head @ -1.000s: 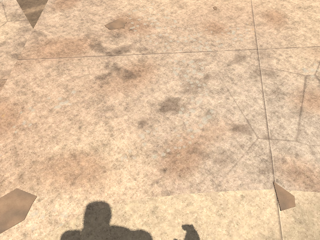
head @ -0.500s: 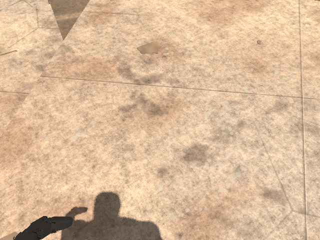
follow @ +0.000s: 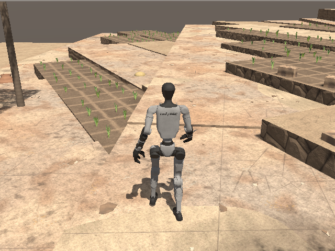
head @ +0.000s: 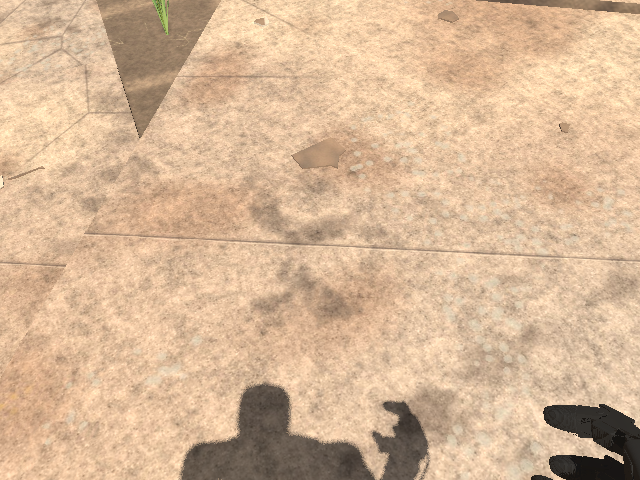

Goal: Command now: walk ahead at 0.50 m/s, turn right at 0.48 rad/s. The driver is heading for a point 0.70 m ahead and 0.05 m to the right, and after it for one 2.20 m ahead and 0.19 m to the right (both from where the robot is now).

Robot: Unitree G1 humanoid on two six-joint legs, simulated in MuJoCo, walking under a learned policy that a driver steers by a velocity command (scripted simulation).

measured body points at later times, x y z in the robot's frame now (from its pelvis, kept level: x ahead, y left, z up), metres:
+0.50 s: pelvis +0.25 -0.02 -0.01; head +0.29 -0.03 +0.44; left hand +0.54 +0.13 -0.08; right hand +0.18 -0.30 -0.13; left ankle +0.15 +0.14 -0.74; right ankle +0.37 -0.19 -0.71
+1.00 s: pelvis +0.51 -0.12 -0.01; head +0.54 -0.12 +0.44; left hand +0.60 +0.15 -0.13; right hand +0.64 -0.39 -0.11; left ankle +0.71 -0.01 -0.70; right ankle +0.37 -0.19 -0.74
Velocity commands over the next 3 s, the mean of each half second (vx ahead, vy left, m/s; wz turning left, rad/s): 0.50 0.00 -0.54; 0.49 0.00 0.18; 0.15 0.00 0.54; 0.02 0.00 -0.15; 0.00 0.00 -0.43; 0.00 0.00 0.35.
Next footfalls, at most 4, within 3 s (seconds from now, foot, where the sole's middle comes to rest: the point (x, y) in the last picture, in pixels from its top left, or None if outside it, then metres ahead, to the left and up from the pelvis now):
0.06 left None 0.19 0.13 -0.78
0.56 right None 0.41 -0.20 -0.78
1.08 left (395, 356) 0.75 -0.03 -0.78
1.58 right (495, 353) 0.78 -0.26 -0.78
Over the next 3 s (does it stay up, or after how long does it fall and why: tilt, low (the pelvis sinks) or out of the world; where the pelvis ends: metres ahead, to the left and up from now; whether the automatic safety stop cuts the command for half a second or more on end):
stays up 0.71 -0.21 -0.01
